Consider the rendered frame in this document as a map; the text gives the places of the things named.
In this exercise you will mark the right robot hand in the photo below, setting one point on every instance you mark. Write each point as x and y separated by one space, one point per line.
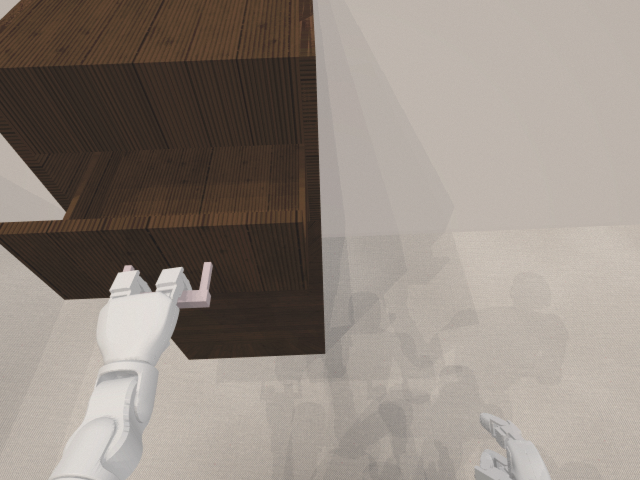
523 460

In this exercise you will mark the handle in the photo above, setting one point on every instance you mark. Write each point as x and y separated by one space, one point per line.
192 298

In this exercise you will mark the left robot hand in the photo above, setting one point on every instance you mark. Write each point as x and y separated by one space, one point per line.
134 326

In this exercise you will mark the left robot forearm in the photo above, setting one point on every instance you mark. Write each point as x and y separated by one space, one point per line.
108 443

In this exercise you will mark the cabinet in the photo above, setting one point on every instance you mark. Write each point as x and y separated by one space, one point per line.
85 76

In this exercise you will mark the drawer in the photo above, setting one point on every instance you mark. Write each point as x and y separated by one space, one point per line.
242 208

